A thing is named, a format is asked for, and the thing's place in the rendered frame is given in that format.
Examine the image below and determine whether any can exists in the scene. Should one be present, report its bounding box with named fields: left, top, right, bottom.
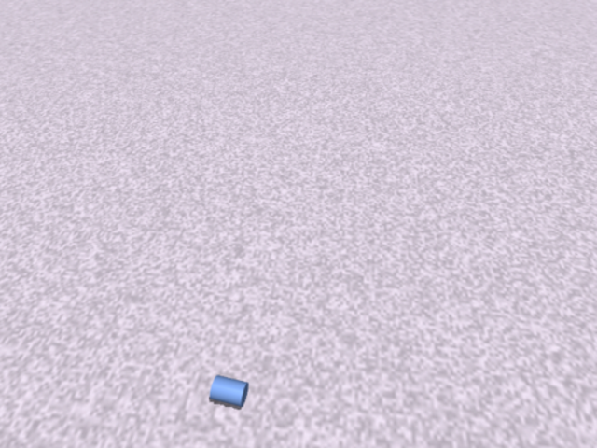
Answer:
left=210, top=375, right=249, bottom=407

